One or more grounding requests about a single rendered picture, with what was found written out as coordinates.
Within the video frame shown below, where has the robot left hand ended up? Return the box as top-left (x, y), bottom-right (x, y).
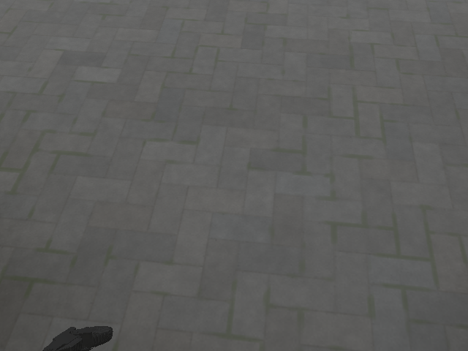
top-left (43, 326), bottom-right (113, 351)

